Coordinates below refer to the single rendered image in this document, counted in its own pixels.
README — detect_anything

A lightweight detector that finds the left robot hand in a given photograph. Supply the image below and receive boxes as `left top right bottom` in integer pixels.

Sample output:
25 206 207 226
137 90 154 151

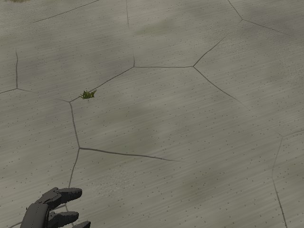
20 187 91 228

